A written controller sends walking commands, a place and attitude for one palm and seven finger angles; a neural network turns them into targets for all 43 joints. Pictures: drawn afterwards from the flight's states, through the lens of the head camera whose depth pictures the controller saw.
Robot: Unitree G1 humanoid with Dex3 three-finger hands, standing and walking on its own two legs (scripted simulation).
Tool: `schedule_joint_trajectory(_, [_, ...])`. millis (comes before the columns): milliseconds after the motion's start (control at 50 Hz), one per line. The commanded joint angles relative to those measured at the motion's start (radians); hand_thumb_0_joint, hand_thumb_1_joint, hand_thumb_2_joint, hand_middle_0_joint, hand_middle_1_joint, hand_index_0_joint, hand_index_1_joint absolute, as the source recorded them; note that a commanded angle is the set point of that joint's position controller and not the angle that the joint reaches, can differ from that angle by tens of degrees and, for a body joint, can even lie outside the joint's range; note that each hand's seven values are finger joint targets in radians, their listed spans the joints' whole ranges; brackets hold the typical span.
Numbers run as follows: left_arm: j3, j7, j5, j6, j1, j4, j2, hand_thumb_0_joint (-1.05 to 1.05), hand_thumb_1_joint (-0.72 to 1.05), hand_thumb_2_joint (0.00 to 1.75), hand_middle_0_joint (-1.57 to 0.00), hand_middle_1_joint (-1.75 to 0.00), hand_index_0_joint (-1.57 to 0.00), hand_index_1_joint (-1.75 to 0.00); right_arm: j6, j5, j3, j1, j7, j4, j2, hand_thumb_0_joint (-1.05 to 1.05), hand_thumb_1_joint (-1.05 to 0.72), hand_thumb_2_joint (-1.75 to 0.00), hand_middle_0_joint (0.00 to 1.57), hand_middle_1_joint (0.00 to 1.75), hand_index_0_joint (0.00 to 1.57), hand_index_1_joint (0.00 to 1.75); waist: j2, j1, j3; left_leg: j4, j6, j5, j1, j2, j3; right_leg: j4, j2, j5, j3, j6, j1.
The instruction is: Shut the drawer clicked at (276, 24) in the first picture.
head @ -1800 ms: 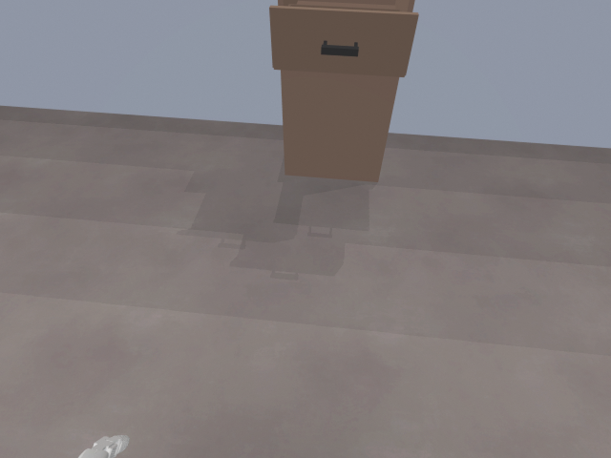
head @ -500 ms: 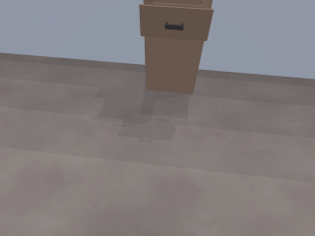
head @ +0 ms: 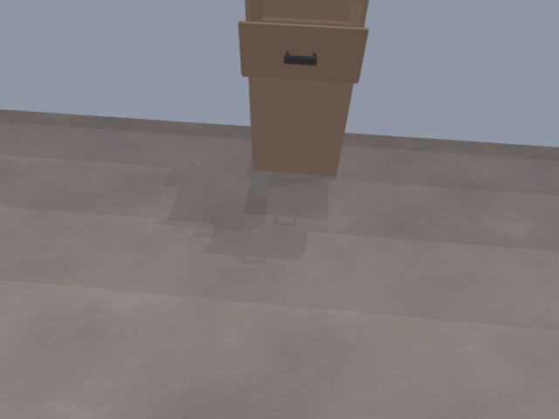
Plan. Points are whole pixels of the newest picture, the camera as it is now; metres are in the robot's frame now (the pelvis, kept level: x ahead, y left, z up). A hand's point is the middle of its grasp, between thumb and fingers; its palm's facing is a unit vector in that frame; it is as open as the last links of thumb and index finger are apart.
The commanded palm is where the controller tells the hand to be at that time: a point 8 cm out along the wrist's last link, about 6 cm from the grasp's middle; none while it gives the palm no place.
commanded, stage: walk to a spot facing it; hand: left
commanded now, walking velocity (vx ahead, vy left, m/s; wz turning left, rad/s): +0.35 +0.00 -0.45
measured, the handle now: (300, 57) +1.23 +0.02 +0.01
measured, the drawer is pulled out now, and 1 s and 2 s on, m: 0.29 0.29 0.29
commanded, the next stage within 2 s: turn to face it in 1.40 s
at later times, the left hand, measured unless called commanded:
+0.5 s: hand out of the picture +0.12 +0.11 -0.17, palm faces -0.12 -0.98 -0.17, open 7.4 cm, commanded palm none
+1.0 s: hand (229, 281) +0.44 +0.15 -0.18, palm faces -0.21 -0.97 -0.15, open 7.4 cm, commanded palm none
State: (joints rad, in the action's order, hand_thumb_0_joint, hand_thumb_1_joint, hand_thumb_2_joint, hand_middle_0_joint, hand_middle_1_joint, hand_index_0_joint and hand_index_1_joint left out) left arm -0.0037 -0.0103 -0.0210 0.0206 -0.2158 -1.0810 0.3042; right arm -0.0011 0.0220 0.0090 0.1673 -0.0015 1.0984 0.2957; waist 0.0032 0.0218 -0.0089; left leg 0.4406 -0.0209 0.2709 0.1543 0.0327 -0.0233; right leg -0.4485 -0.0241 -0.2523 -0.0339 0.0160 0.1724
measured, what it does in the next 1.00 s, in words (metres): walks ahead, turning right: right foot, then left foot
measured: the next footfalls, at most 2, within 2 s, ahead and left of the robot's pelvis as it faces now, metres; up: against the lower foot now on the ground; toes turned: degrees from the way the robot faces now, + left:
right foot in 0.24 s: +0.11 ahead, -0.12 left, +0.00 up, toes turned -11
left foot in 0.76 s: +0.45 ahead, +0.03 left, +0.00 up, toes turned -5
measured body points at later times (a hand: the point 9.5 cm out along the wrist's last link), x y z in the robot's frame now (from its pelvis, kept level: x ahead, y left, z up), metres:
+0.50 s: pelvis +0.14 -0.06 +0.00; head +0.15 -0.07 +0.45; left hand +0.13 +0.16 -0.15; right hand +0.14 -0.30 -0.16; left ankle +0.22 +0.08 -0.66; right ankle +0.07 -0.11 -0.74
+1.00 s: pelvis +0.37 -0.02 +0.00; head +0.38 +0.00 +0.45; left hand +0.45 +0.20 -0.17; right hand +0.33 -0.27 -0.14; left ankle +0.41 +0.03 -0.74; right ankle +0.36 -0.17 -0.64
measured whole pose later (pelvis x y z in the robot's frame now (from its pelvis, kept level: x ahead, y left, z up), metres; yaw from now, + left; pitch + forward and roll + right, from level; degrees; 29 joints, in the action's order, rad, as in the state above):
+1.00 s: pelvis +0.37 -0.02 +0.00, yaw -17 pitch -2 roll +0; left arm 0.07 -0.01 -0.04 -0.01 -0.30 -1.04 0.19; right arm 0.09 0.01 -0.06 0.28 -0.03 1.06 0.16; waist 0.06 0.03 0.03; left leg 0.44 0.09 0.23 0.18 0.01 -0.22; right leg -1.22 0.08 -0.21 0.01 0.01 0.58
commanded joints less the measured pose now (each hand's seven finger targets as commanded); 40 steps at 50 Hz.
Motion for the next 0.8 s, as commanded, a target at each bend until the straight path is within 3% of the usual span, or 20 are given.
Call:
schedule_joint_trajectory(0, [0.047, -0.006, -0.003, -0.010, -0.030, 0.075, 0.120, 0.00, 0.90, 0.90, -0.20, -0.30, -0.20, -0.30, 0.014, 0.003, -0.049, 0.056, -0.005, -0.055, 0.143, 0.00, -0.90, -0.90, 0.20, 0.30, 0.20, 0.30, -0.007, -0.023, 0.152, -0.071, 0.058, 0.338, 0.065, 0.101, 0.088, 0.067, 0.071, -0.352, -0.159, 0.055, 0.212])
schedule_joint_trajectory(60, [0.048, -0.016, 0.001, -0.031, -0.020, 0.116, 0.051, 0.00, 0.90, 0.90, -0.20, -0.30, -0.20, -0.30, 0.035, -0.001, -0.074, 0.156, -0.014, -0.052, 0.180, 0.00, -0.90, -0.90, 0.20, 0.30, 0.20, 0.30, -0.186, -0.061, 0.138, -0.194, 0.154, 0.304, -0.092, 0.269, 0.275, -0.238, -0.018, -0.179, 0.005, 0.027, 0.374])
schedule_joint_trajectory(80, [0.049, -0.018, 0.002, -0.038, 0.023, 0.140, 0.041, 0.00, 0.90, 0.90, -0.20, -0.30, -0.20, -0.30, 0.043, -0.005, -0.084, 0.186, -0.013, -0.048, 0.183, 0.00, -0.90, -0.90, 0.20, 0.30, 0.20, 0.30, -0.204, -0.076, 0.123, -0.223, 0.199, 0.218, -0.163, 0.333, 0.304, -0.327, 0.015, -0.225, 0.043, 0.012, 0.449])
schedule_joint_trajectory(120, [0.055, -0.022, 0.000, -0.047, 0.072, 0.170, 0.024, 0.00, 0.90, 0.90, -0.20, -0.30, -0.20, -0.30, 0.056, 0.000, -0.084, 0.218, -0.015, -0.045, 0.155, 0.00, -0.90, -0.90, 0.20, 0.30, 0.20, 0.30, -0.185, -0.088, 0.138, -0.203, 0.221, 0.005, -0.181, 0.359, 0.261, -0.379, 0.070, -0.273, 0.037, 0.003, 0.484])
schedule_joint_trajectory(160, [0.059, -0.027, 0.002, -0.054, 0.015, 0.152, -0.008, 0.00, 0.90, 0.90, -0.20, -0.30, -0.20, -0.30, 0.059, 0.006, -0.079, 0.171, -0.017, -0.049, 0.128, 0.00, -0.90, -0.90, 0.20, 0.30, 0.20, 0.30, -0.167, -0.041, 0.126, -0.135, 0.175, -0.139, -0.099, 0.325, 0.129, -0.275, 0.092, -0.234, 0.068, 0.007, 0.340])
schedule_joint_trajectory(200, [0.071, -0.028, -0.004, -0.058, -0.227, 0.065, -0.008, 0.00, 0.90, 0.90, -0.20, -0.30, -0.20, -0.30, 0.057, 0.001, -0.074, 0.095, -0.015, -0.062, 0.102, 0.00, -0.90, -0.90, 0.20, 0.30, 0.20, 0.30, -0.034, 0.081, 0.035, 0.164, 0.084, -0.106, 0.114, 0.201, -0.053, -0.055, 0.035, -0.018, 0.122, 0.019, -0.070])
schedule_joint_trajectory(220, [0.096, -0.012, -0.011, -0.073, -0.393, 0.012, 0.105, 0.00, 0.90, 0.90, -0.20, -0.30, -0.20, -0.30, 0.060, -0.014, -0.059, 0.078, -0.006, -0.093, 0.034, 0.00, -0.90, -0.90, 0.20, 0.30, 0.20, 0.30, 0.280, 0.142, -0.020, 0.492, 0.026, 0.077, 0.365, 0.081, -0.155, 0.108, 0.236, -0.132, -0.225, 0.084, -0.270])
schedule_joint_trajectory(240, [0.103, 0.005, 0.005, -0.079, -0.463, -0.007, 0.159, 0.00, 0.90, 0.90, -0.20, -0.30, -0.20, -0.30, 0.070, -0.010, -0.049, 0.025, 0.001, -0.145, 0.005, 0.00, -0.90, -0.90, 0.20, 0.30, 0.20, 0.30, 0.385, 0.139, -0.007, 0.691, 0.012, 0.293, 0.534, 0.007, -0.107, 0.241, 0.399, -0.039, -0.571, 0.160, -0.302])
schedule_joint_trajectory(260, [0.100, 0.016, 0.012, -0.081, -0.437, -0.005, 0.139, 0.00, 0.90, 0.90, -0.20, -0.30, -0.20, -0.30, 0.072, -0.006, -0.061, 0.015, 0.000, -0.139, 0.032, 0.00, -0.90, -0.90, 0.20, 0.30, 0.20, 0.30, 0.263, 0.120, 0.010, 0.765, 0.025, 0.250, 0.569, 0.049, -0.021, 0.227, 0.405, -0.009, -0.554, 0.199, -0.303])
schedule_joint_trajectory(320, [0.070, 0.022, 0.002, -0.087, -0.280, 0.036, 0.035, 0.00, 0.90, 0.90, -0.20, -0.30, -0.20, -0.30, 0.062, 0.001, -0.065, 0.012, 0.006, -0.097, -0.014, 0.00, -0.90, -0.90, 0.20, 0.30, 0.20, 0.30, 0.032, 0.041, 0.129, 0.772, 0.009, 0.067, 0.534, 0.115, 0.000, 0.235, 0.341, 0.027, -0.378, 0.195, -0.086])
schedule_joint_trajectory(380, [0.059, 0.025, 0.000, -0.099, -0.266, 0.025, -0.003, 0.00, 0.90, 0.90, -0.20, -0.30, -0.20, -0.30, 0.041, 0.004, -0.068, 0.079, 0.013, -0.068, -0.058, 0.00, -0.90, -0.90, 0.20, 0.30, 0.20, 0.30, 0.030, -0.011, 0.119, 0.717, -0.011, -0.025, 0.500, 0.110, -0.029, 0.246, 0.269, 0.182, -0.212, 0.164, -0.052])
schedule_joint_trajectory(420, [0.055, 0.025, 0.002, -0.106, -0.281, 0.016, -0.020, 0.00, 0.90, 0.90, -0.20, -0.30, -0.20, -0.30, 0.031, 0.003, -0.071, 0.073, 0.017, -0.079, -0.063, 0.00, -0.90, -0.90, 0.20, 0.30, 0.20, 0.30, 0.063, -0.019, 0.125, 0.681, -0.022, -0.084, 0.515, 0.108, -0.037, 0.260, 0.236, 0.220, -0.157, 0.150, -0.042])
schedule_joint_trajectory(540, [0.050, 0.040, 0.001, -0.117, -0.340, -0.024, -0.044, 0.00, 0.90, 0.90, -0.20, -0.30, -0.20, -0.30, 0.043, -0.005, -0.066, -0.088, 0.030, -0.152, -0.078, 0.00, -0.90, -0.90, 0.20, 0.30, 0.20, 0.30, 0.088, 0.017, 0.149, 0.489, -0.019, -0.147, 0.584, 0.096, -0.065, 0.252, 0.223, 0.427, -0.113, 0.153, -0.159])
schedule_joint_trajectory(620, [0.052, 0.049, -0.003, -0.112, -0.345, -0.037, -0.039, 0.00, 0.90, 0.90, -0.20, -0.30, -0.20, -0.30, 0.054, -0.010, -0.059, -0.159, 0.035, -0.182, -0.092, 0.00, -0.90, -0.90, 0.20, 0.30, 0.20, 0.30, 0.100, 0.030, 0.167, 0.309, 0.012, -0.136, 0.479, 0.072, -0.083, 0.231, 0.232, 0.545, -0.102, 0.140, -0.179])
schedule_joint_trajectory(660, [0.059, 0.049, -0.004, -0.110, -0.327, -0.036, -0.016, 0.00, 0.90, 0.90, -0.20, -0.30, -0.20, -0.30, 0.061, -0.010, -0.063, -0.116, 0.029, -0.174, -0.083, 0.00, -0.90, -0.90, 0.20, 0.30, 0.20, 0.30, 0.101, 0.002, 0.134, 0.237, 0.039, -0.095, 0.343, 0.027, -0.108, 0.148, 0.231, 0.711, -0.084, 0.132, -0.177])
schedule_joint_trajectory(700, [0.069, 0.048, -0.002, -0.112, -0.292, -0.030, 0.006, 0.00, 0.90, 0.90, -0.20, -0.30, -0.20, -0.30, 0.071, -0.001, -0.078, 0.116, 0.011, -0.102, -0.045, 0.00, -0.90, -0.90, 0.20, 0.30, 0.20, 0.30, 0.087, -0.103, 0.018, 0.132, 0.066, -0.118, 0.064, -0.022, -0.123, -0.108, 0.194, 0.830, -0.030, 0.099, -0.140])
schedule_joint_trajectory(720, [0.070, 0.043, 0.006, -0.113, -0.297, -0.025, -0.015, 0.00, 0.90, 0.90, -0.20, -0.30, -0.20, -0.30, 0.073, 0.006, -0.090, 0.270, 0.001, -0.059, 0.012, 0.00, -0.90, -0.90, 0.20, 0.30, 0.20, 0.30, 0.026, -0.159, -0.081, 0.114, 0.091, -0.174, -0.187, 0.039, -0.051, -0.317, 0.152, 0.660, -0.011, 0.075, -0.001])
schedule_joint_trajectory(740, [0.070, 0.031, 0.019, -0.107, -0.373, -0.014, -0.073, 0.00, 0.90, 0.90, -0.20, -0.30, -0.20, -0.30, 0.077, 0.021, -0.115, 0.375, -0.009, -0.037, 0.119, 0.00, -0.90, -0.90, 0.20, 0.30, 0.20, 0.30, -0.231, -0.155, -0.225, 0.046, 0.188, -0.170, -0.435, 0.325, 0.333, -0.649, 0.005, 0.103, 0.080, 0.031, 0.243])
schedule_joint_trajectory(760, [0.059, 0.026, 0.019, -0.112, -0.342, 0.012, -0.085, 0.00, 0.90, 0.90, -0.20, -0.30, -0.20, -0.30, 0.068, 0.005, -0.117, 0.396, -0.011, -0.032, 0.141, 0.00, -0.90, -0.90, 0.20, 0.30, 0.20, 0.30, -0.277, -0.135, -0.220, -0.138, 0.257, -0.119, -0.401, 0.457, 0.572, -0.897, -0.038, -0.282, 0.021, 0.037, 0.362])
schedule_joint_trajectory(780, [0.059, 0.027, 0.014, -0.102, -0.271, 0.030, -0.068, 0.00, 0.90, 0.90, -0.20, -0.30, -0.20, -0.30, 0.061, -0.006, -0.112, 0.297, -0.013, -0.052, 0.107, 0.00, -0.90, -0.90, 0.20, 0.30, 0.20, 0.30, -0.150, -0.110, -0.087, -0.209, 0.268, 0.081, -0.232, 0.456, 0.552, -0.970, 0.039, -0.244, -0.014, 0.043, 0.412])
